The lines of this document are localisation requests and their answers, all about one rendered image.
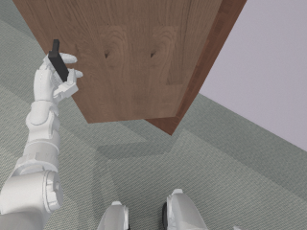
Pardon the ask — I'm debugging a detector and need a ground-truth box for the robot left hand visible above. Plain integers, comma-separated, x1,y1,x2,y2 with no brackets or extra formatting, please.
34,53,83,106

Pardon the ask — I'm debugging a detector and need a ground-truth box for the robot left thigh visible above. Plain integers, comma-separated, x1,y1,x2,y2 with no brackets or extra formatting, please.
97,204,129,230

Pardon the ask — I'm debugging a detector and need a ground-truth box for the cupboard door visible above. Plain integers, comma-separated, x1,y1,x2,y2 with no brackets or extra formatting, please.
12,0,223,124

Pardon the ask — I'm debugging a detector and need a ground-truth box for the robot right thigh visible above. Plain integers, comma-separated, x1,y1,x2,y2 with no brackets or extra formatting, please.
166,193,208,230

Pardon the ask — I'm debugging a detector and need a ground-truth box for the handle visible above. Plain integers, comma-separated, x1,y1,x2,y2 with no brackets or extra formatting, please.
48,39,69,82

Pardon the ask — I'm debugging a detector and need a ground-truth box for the left robot forearm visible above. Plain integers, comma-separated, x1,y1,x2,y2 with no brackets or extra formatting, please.
0,100,60,215

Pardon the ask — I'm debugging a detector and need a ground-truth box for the robot thigh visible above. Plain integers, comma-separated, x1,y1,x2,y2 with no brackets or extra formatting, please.
97,204,129,230
166,193,208,230

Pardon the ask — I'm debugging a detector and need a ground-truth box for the robot left upper arm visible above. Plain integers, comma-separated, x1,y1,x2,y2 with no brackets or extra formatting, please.
0,170,64,230

